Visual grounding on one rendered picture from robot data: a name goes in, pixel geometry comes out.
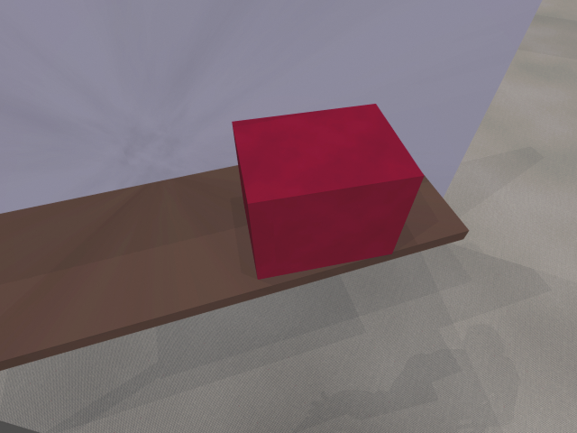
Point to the table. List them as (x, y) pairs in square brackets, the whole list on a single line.
[(86, 270)]

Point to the carton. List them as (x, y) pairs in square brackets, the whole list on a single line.
[(323, 188)]

